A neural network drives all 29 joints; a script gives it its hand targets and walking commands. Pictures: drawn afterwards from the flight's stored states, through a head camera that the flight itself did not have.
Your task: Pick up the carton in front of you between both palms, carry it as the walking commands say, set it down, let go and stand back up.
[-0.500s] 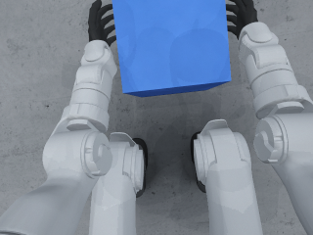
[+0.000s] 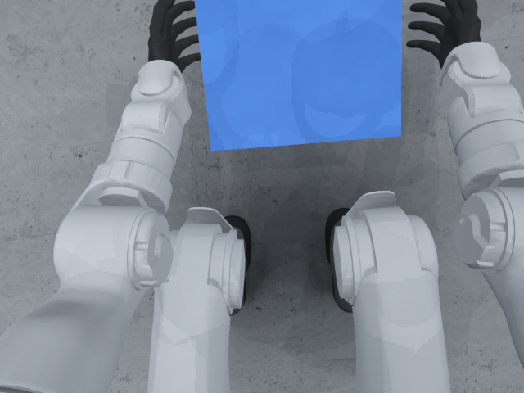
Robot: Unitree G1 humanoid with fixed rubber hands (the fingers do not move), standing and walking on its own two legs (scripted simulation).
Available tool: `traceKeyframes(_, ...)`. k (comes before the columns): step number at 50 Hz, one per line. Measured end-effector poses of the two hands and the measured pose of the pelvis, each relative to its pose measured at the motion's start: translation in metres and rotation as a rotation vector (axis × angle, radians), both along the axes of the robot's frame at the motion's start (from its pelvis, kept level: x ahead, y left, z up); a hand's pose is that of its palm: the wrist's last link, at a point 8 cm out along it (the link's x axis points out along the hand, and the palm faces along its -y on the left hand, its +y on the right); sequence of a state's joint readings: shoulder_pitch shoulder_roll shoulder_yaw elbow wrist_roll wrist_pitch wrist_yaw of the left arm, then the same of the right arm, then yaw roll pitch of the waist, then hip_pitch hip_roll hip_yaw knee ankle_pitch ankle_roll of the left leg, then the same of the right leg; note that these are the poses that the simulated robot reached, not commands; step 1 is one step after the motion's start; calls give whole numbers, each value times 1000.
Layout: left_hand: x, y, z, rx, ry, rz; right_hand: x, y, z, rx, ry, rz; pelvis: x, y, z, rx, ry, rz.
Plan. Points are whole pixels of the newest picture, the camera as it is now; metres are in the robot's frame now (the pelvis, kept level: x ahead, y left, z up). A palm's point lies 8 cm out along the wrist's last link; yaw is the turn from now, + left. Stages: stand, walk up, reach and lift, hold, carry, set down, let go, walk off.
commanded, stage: set down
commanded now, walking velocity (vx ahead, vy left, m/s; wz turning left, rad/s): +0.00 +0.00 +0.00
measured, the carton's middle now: (296, 71) +0.49 -0.06 -0.24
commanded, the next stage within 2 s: let go in 1.24 s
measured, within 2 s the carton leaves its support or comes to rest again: neither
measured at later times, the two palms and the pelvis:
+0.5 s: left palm (131, 35) +0.52 +0.10 -0.07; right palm out of the picture +0.50 -0.28 -0.07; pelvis +0.01 +0.00 +0.06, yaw -1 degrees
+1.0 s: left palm out of the picture +0.52 +0.11 +0.08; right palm out of the picture +0.50 -0.29 +0.08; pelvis +0.03 -0.01 +0.19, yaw -3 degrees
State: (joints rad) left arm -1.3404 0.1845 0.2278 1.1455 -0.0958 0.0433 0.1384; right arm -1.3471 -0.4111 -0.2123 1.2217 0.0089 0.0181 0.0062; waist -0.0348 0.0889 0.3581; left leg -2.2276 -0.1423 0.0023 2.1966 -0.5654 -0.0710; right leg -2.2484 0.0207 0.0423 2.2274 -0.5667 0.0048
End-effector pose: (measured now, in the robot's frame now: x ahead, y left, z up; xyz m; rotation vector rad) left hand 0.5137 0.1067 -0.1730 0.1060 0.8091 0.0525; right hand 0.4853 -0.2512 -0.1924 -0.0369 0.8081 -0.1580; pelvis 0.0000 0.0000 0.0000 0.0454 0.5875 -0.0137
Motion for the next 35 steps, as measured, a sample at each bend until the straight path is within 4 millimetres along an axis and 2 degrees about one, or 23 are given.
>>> traceKeyframes(3, -2, 7, -9, 8, 8, 10, -6, -21, -4, -26, -3, -36, 2, -2, 0, 0, -5, -4)
traceKeyframes(6, 2, 8, -9, -1, -17, 15, -1, -33, 2, -36, -32, -37, 4, -5, -1, 3, -3, -8)
traceKeyframes(12, 9, 4, 6, -21, -88, 23, 25, -26, 26, -14, -109, -4, 7, -8, -2, 12, 22, -16)
traceKeyframes(18, 5, 0, 48, -29, -164, 39, 26, -15, 64, -7, -175, 7, 8, -7, 16, 12, 46, -19)
traceKeyframes(27, 4, -6, 117, -18, -152, 46, 14, -32, 137, -21, -149, -15, 9, -4, 71, 10, 126, -33)
traceKeyframes(35, 8, 0, 160, -10, -168, 56, 24, -30, 181, -13, -163, 4, 15, -4, 106, 18, 185, -38)
